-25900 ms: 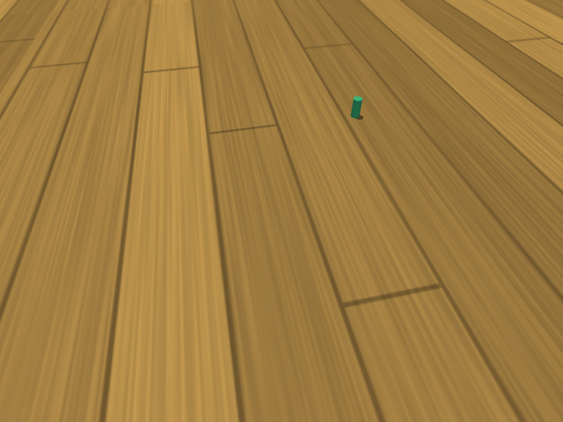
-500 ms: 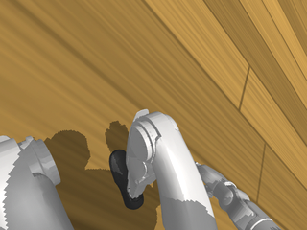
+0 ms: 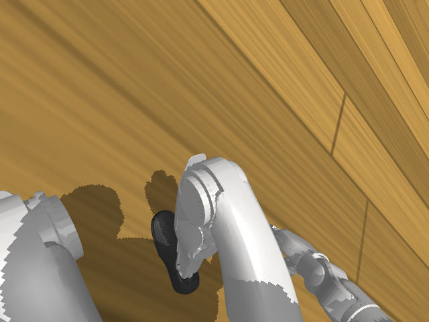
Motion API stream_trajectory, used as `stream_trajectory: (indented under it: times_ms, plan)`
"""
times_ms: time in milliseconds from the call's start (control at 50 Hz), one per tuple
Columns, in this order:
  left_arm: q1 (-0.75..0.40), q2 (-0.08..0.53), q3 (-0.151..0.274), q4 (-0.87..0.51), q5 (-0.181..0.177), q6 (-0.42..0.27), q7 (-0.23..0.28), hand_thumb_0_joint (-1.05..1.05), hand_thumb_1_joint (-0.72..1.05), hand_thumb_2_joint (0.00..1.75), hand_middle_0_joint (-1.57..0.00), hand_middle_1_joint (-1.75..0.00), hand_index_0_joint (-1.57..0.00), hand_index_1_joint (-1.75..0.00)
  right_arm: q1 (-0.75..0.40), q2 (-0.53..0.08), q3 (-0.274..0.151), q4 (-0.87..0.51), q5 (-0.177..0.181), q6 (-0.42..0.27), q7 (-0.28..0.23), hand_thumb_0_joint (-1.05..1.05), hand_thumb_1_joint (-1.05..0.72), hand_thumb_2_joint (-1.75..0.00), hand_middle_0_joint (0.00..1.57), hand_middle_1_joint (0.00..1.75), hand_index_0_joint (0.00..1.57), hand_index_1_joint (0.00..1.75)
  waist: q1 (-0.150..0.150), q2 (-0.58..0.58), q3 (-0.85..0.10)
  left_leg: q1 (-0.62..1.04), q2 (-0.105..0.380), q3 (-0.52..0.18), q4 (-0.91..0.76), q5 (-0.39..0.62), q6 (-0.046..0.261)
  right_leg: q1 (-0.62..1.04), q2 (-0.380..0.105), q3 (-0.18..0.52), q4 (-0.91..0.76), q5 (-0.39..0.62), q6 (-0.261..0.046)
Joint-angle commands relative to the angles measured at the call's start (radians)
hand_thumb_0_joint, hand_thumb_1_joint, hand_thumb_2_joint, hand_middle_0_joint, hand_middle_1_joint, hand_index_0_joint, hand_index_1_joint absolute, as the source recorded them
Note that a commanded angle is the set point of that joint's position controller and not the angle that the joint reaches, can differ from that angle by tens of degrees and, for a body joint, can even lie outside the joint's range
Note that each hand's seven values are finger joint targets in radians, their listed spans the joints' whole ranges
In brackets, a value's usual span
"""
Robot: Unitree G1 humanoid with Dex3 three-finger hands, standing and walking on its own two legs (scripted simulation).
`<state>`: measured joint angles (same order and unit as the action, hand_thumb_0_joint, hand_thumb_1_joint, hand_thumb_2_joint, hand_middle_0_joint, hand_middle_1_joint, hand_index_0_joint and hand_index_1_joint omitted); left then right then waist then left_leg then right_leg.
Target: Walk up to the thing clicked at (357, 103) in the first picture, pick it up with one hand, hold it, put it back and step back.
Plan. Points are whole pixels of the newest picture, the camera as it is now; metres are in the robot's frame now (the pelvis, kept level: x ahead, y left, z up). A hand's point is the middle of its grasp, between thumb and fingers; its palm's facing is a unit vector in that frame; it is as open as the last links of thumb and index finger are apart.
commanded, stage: open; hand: left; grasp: from the side
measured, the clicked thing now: out of the picture +0.43 +0.40 -0.23
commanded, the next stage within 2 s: withdraw in 0.08 s
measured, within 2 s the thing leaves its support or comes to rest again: neither
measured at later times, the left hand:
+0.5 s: hand out of the picture +0.43 +0.45 -0.13, palm faces +0.71 -0.70 -0.02, open 14.4 cm
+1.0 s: hand out of the picture +0.36 +0.56 -0.05, palm faces +0.78 -0.57 -0.25, open 16.4 cm
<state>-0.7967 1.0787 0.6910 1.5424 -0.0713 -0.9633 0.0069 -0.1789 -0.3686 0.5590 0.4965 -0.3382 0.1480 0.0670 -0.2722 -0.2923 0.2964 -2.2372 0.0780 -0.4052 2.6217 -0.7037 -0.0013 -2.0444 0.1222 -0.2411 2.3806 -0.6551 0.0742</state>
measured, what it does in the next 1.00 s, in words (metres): stands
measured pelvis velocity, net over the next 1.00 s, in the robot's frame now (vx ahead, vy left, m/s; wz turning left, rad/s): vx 0.00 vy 0.00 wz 0.06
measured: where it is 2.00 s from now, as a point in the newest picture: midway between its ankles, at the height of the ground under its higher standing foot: (126, 295)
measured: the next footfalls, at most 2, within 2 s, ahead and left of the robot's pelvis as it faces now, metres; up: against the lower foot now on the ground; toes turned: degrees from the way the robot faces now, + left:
none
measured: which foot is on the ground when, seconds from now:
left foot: down 0.00-1.00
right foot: down 0.00-1.00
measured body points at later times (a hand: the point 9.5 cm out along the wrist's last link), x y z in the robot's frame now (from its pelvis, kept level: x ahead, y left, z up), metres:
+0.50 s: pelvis +0.00 +0.00 +0.00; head +0.23 +0.20 +0.33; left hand +0.39 +0.49 -0.12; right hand +0.17 -0.24 -0.03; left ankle +0.08 +0.13 -0.26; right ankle +0.14 -0.13 -0.26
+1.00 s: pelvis +0.00 +0.00 +0.03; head +0.21 +0.18 +0.38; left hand +0.32 +0.59 -0.03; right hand +0.18 -0.24 -0.03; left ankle +0.08 +0.13 -0.26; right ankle +0.14 -0.12 -0.26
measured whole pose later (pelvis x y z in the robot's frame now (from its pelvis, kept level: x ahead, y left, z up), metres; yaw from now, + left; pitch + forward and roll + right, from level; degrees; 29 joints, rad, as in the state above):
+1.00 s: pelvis +0.00 +0.00 +0.03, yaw +3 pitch +23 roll -15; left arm -0.81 1.21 0.87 1.25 0.15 -0.35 -0.01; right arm -0.02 -0.32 0.33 0.51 -0.16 0.24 0.07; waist -0.20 -0.18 0.12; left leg -2.27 0.08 -0.29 2.48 -0.66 0.01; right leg -2.08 0.07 -0.18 2.31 -0.66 0.04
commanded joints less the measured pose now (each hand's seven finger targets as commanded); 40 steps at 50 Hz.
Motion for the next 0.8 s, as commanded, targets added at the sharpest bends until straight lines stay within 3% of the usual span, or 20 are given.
stream_trajectory:
  times_ms: [0, 60, 160, 220, 280, 320, 380, 420, 460, 520, 560, 580, 620, 640, 660, 680, 720, 740, 780]
  plan:
    - [-0.181, 0.254, -0.002, -0.15, -0.006, -0.065, -0.001, 0.0, -0.25, 0.4, -0.49, -0.52, -0.52, -0.49, 0.046, -0.363, -0.121, -0.001, -0.011, 0.018, -0.02, 0.0, -0.88, -0.89, 0.2, 0.3, 0.2, 0.3, -0.099, 0.643, -0.559, 0.463, 0.075, 0.088, -0.325, 0.166, -0.022, 0.229, 0.025, -0.126, -0.152, 0.192, -0.077]
    - [-0.178, 0.25, -0.003, -0.152, -0.006, -0.064, -0.001, 0.0, -0.24, 0.38, -0.45, -0.48, -0.48, -0.45, 0.044, -0.359, -0.12, 0.001, -0.011, 0.016, -0.02, 0.0, -0.88, -0.89, 0.2, 0.3, 0.2, 0.3, -0.098, 0.643, -0.566, 0.473, 0.075, 0.086, -0.32, 0.188, -0.021, 0.234, 0.024, -0.123, -0.152, 0.209, -0.075]
    - [-0.185, 0.257, -0.001, -0.154, -0.013, -0.066, 0.0, 0.0, -0.32, 0.31, -0.37, -0.41, -0.41, -0.38, 0.038, -0.357, -0.117, -0.001, -0.008, 0.014, -0.019, 0.0, -0.88, -0.89, 0.2, 0.3, 0.2, 0.3, -0.094, 0.625, -0.552, 0.423, 0.07, 0.095, -0.317, 0.136, -0.014, 0.233, 0.026, -0.123, -0.163, 0.175, -0.076]
    - [-0.181, 0.269, 0.003, -0.152, -0.008, -0.065, 0.005, 0.0, -0.32, 0.35, -0.33, -0.41, -0.37, -0.38, 0.045, -0.36, -0.117, 0.003, -0.01, 0.016, -0.022, 0.0, -0.86, -0.89, 0.2, 0.3, 0.2, 0.3, -0.096, 0.63, -0.574, 0.453, 0.073, 0.092, -0.315, 0.166, -0.016, 0.242, 0.026, -0.122, -0.161, 0.195, -0.075]
    - [-0.186, 0.32, 0.037, -0.171, -0.01, -0.063, 0.021, 0.0, -0.31, 0.39, -0.33, -0.43, -0.37, -0.4, 0.055, -0.362, -0.113, 0.0, -0.009, 0.019, -0.022, 0.0, -0.86, -0.89, 0.2, 0.3, 0.2, 0.3, -0.076, 0.652, -0.61, 0.479, 0.074, 0.095, -0.315, 0.202, -0.019, 0.265, 0.024, -0.118, -0.158, 0.217, -0.075]
    - [-0.21, 0.388, 0.07, -0.219, -0.001, -0.063, 0.031, 0.0, -0.32, 0.38, -0.32, -0.42, -0.36, -0.39, 0.055, -0.367, -0.113, 0.0, -0.007, 0.025, -0.024, 0.0, -0.86, -0.89, 0.2, 0.3, 0.2, 0.3, -0.061, 0.696, -0.611, 0.49, 0.076, 0.094, -0.332, 0.201, -0.023, 0.256, 0.021, -0.116, -0.148, 0.207, -0.079]
    - [-0.231, 0.491, 0.109, -0.307, 0.027, -0.046, 0.017, 0.0, -0.35, 0.35, -0.29, -0.39, -0.33, -0.36, 0.065, -0.371, -0.123, 0.005, -0.006, 0.036, -0.032, 0.0, -0.87, -0.89, 0.2, 0.3, 0.2, 0.3, -0.039, 0.773, -0.65, 0.555, 0.08, 0.103, -0.349, 0.232, -0.032, 0.243, 0.016, -0.106, -0.145, 0.21, -0.083]
    - [-0.225, 0.527, 0.119, -0.317, 0.043, -0.018, 0.0, 0.0, -0.41, 0.31, -0.26, -0.36, -0.3, -0.33, 0.068, -0.371, -0.128, 0.007, -0.003, 0.045, -0.037, 0.0, -0.87, -0.89, 0.2, 0.3, 0.2, 0.3, -0.033, 0.808, -0.653, 0.558, 0.079, 0.112, -0.361, 0.228, -0.033, 0.242, 0.014, -0.103, -0.148, 0.204, -0.084]
    - [-0.228, 0.528, 0.118, -0.32, 0.039, 0.021, -0.021, 0.0, -0.47, 0.25, -0.22, -0.3, -0.25, -0.28, 0.067, -0.367, -0.138, 0.004, 0.009, 0.045, -0.043, 0.0, -0.88, -0.89, 0.2, 0.3, 0.2, 0.3, -0.025, 0.796, -0.647, 0.531, 0.078, 0.124, -0.367, 0.205, -0.029, 0.222, 0.012, -0.092, -0.155, 0.19, -0.086]
    - [-0.217, 0.488, 0.106, -0.252, 0.006, 0.087, -0.059, 0.0, -0.49, 0.27, -0.27, -0.36, -0.31, -0.33, 0.089, -0.367, -0.145, -0.003, 0.033, 0.05, -0.05, 0.0, -0.88, -0.89, 0.2, 0.3, 0.2, 0.3, -0.038, 0.739, -0.62, 0.489, 0.075, 0.127, -0.371, 0.19, -0.019, 0.213, 0.014, -0.092, -0.171, 0.186, -0.082]
    - [-0.208, 0.435, 0.073, -0.187, -0.007, 0.128, -0.093, 0.0, -0.49, 0.28, -0.29, -0.37, -0.33, -0.34, 0.104, -0.364, -0.147, -0.009, 0.047, 0.052, -0.054, 0.0, -0.87, -0.89, 0.2, 0.3, 0.2, 0.3, -0.062, 0.673, -0.592, 0.457, 0.074, 0.116, -0.375, 0.174, -0.013, 0.189, 0.014, -0.102, -0.18, 0.174, -0.08]
    - [-0.205, 0.4, 0.037, -0.156, -0.012, 0.146, -0.115, 0.0, -0.48, 0.27, -0.29, -0.38, -0.34, -0.34, 0.111, -0.356, -0.149, 0.0, 0.055, 0.054, -0.056, 0.0, -0.86, -0.89, 0.2, 0.3, 0.2, 0.3, -0.067, 0.64, -0.567, 0.422, 0.072, 0.115, -0.377, 0.134, -0.006, 0.169, 0.015, -0.103, -0.187, 0.143, -0.08]
    - [-0.206, 0.424, 0.042, -0.166, -0.008, 0.172, -0.148, 0.0, -0.44, 0.27, -0.28, -0.38, -0.34, -0.34, 0.121, -0.362, -0.161, -0.014, 0.065, 0.052, -0.062, 0.0, -0.85, -0.88, 0.2, 0.3, 0.2, 0.3, -0.064, 0.622, -0.571, 0.418, 0.07, 0.114, -0.382, 0.128, -0.002, 0.163, 0.013, -0.101, -0.192, 0.144, -0.081]
    - [-0.22, 0.4, 0.012, -0.166, -0.008, 0.179, -0.168, 0.0, -0.44, 0.25, -0.28, -0.37, -0.34, -0.32, 0.122, -0.361, -0.166, -0.014, 0.07, 0.051, -0.063, 0.0, -0.84, -0.88, 0.2, 0.3, 0.2, 0.3, -0.072, 0.607, -0.564, 0.407, 0.069, 0.113, -0.381, 0.116, 0.001, 0.156, 0.012, -0.101, -0.195, 0.137, -0.081]
    - [-0.211, 0.393, 0.008, -0.167, -0.006, 0.189, -0.184, 0.0, -0.36, 0.17, -0.2, -0.29, -0.26, -0.24, 0.125, -0.355, -0.174, -0.014, 0.074, 0.049, -0.064, 0.0, -0.88, -0.9, 0.2, 0.3, 0.2, 0.3, -0.064, 0.587, -0.569, 0.409, 0.07, 0.113, -0.38, 0.108, 0.004, 0.147, 0.013, -0.099, -0.196, 0.13, -0.083]
    - [-0.205, 0.455, 0.038, -0.027, 0.11, 0.269, -0.124, 0.0, -0.42, 0.09, -0.12, -0.21, -0.18, -0.16, 0.139, -0.324, -0.214, 0.011, 0.107, 0.056, -0.049, 0.0, -0.9, -0.9, 0.2, 0.3, 0.2, 0.3, -0.022, 0.622, -0.629, 0.483, 0.059, 0.133, -0.422, 0.138, -0.003, 0.131, -0.002, -0.077, -0.209, 0.136, -0.089]
    - [-0.245, 0.433, 0.022, -0.084, 0.106, 0.312, -0.094, 0.0, -0.46, 0.06, -0.06, -0.1, -0.08, -0.08, 0.14, -0.328, -0.22, -0.005, 0.123, 0.059, -0.04, 0.0, -0.91, -0.9, 0.2, 0.3, 0.2, 0.3, -0.031, 0.61, -0.618, 0.455, 0.061, 0.13, -0.425, 0.114, 0.0, 0.106, -0.002, -0.08, -0.21, 0.117, -0.092]
    - [-0.265, 0.47, 0.038, -0.108, 0.121, 0.329, -0.085, 0.0, -0.45, 0.06, -0.06, -0.1, -0.07, -0.08, 0.161, -0.338, -0.226, 0.0, 0.129, 0.067, -0.038, 0.0, -0.89, -0.9, 0.2, 0.3, 0.2, 0.3, -0.03, 0.626, -0.635, 0.479, 0.063, 0.126, -0.427, 0.122, -0.001, 0.104, -0.005, -0.081, -0.205, 0.126, -0.09]
    - [-0.316, 0.619, 0.098, -0.244, 0.158, 0.371, -0.063, 0.0, -0.46, 0.06, -0.06, -0.09, -0.07, -0.08, 0.173, -0.327, -0.238, 0.01, 0.136, 0.076, -0.035, 0.0, -0.91, -0.9, 0.2, 0.3, 0.2, 0.3, 0.018, 0.712, -0.723, 0.533, 0.06, 0.153, -0.425, 0.172, 0.001, 0.124, -0.01, -0.057, -0.205, 0.146, -0.092]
